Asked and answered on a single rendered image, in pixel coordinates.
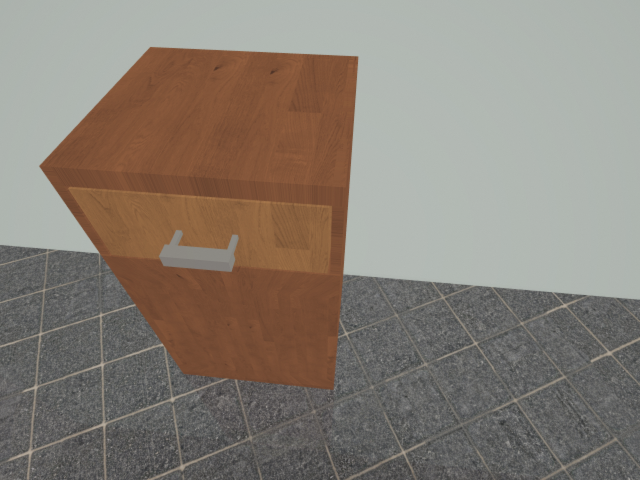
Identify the drawer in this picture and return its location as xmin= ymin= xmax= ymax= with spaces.
xmin=68 ymin=187 xmax=332 ymax=274

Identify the handle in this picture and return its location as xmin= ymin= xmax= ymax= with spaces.
xmin=159 ymin=230 xmax=239 ymax=272

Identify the cabinet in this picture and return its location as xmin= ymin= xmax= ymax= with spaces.
xmin=39 ymin=47 xmax=358 ymax=390

